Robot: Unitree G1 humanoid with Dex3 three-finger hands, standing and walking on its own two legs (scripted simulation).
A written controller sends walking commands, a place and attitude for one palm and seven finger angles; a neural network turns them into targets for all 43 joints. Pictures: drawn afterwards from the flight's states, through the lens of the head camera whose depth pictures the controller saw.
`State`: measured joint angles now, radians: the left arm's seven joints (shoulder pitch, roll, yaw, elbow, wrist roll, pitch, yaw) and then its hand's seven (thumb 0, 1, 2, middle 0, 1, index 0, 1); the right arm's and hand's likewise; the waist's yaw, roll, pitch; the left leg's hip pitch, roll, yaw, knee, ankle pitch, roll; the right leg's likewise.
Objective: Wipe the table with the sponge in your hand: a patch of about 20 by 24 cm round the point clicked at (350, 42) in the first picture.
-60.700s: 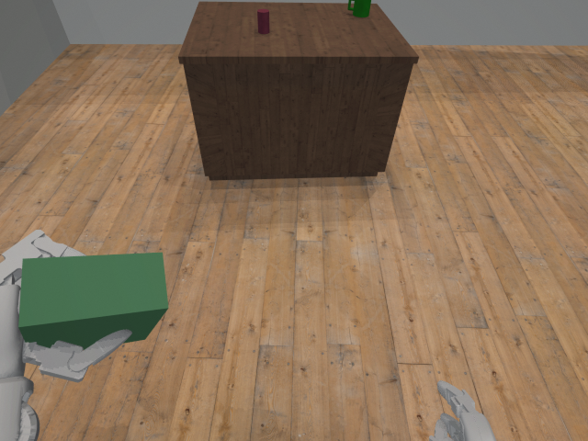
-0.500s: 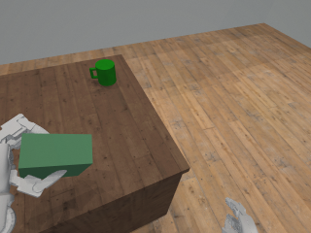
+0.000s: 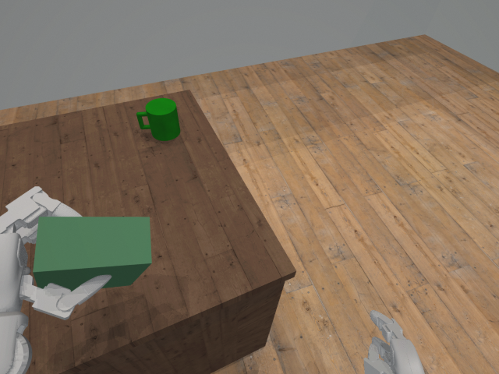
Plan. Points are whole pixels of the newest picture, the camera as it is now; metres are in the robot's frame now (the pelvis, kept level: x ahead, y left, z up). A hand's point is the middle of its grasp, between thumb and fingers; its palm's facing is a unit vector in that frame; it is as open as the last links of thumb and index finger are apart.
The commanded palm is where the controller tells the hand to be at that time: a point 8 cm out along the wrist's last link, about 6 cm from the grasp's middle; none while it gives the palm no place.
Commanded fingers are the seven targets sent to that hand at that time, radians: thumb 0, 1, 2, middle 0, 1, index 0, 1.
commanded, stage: come to a stop and stand still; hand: left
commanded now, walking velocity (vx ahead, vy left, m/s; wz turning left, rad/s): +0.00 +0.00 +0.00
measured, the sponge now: (108, 256) +0.23 +0.21 +0.12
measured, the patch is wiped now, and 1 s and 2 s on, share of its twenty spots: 0.00 0.00 0.00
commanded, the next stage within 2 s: look again from close up in 0.70 s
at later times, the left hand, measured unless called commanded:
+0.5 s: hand (50, 245) +0.23 +0.27 +0.14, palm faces +0.28 -0.85 -0.45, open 9.8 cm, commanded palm +0.17 +0.30 +0.17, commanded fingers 0.00 0.10 1.30 -1.20 -1.60 -1.20 -1.60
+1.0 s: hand (32, 252) +0.21 +0.27 +0.16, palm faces +0.36 -0.86 -0.35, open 9.8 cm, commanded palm +0.15 +0.30 +0.17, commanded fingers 0.00 0.10 1.30 -1.20 -1.60 -1.20 -1.60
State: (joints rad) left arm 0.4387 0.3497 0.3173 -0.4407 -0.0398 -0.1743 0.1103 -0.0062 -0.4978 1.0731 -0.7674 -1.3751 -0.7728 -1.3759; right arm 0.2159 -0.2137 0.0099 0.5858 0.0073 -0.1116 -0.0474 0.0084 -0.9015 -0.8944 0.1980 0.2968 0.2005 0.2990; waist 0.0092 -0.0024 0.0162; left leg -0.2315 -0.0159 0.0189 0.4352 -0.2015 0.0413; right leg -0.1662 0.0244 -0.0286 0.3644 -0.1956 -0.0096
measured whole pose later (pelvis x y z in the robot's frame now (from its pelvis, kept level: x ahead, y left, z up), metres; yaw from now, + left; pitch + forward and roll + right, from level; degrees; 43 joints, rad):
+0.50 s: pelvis +0.00 +0.02 -0.01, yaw -1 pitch +0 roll -1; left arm 0.42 0.47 0.38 -0.44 -0.04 -0.21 0.05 -0.01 -0.50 1.08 -0.77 -1.37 -0.78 -1.37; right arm 0.24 -0.18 0.03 0.58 0.01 -0.11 -0.04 0.01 -0.90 -0.89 0.20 0.30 0.20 0.30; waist 0.02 -0.07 0.06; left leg -0.26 -0.05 0.05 0.48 -0.23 0.07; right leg -0.22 -0.01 0.00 0.46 -0.25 0.02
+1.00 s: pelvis -0.01 +0.02 +0.00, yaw +0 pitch -1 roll -2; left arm 0.39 0.37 0.35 -0.47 -0.03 -0.20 0.07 -0.01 -0.51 1.08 -0.77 -1.38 -0.78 -1.38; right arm 0.22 -0.19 0.05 0.57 0.01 -0.12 -0.04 0.01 -0.90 -0.89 0.20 0.30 0.20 0.30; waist 0.04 -0.04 0.03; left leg -0.24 -0.04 0.04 0.46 -0.21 0.07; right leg -0.18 -0.01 -0.02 0.39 -0.20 0.02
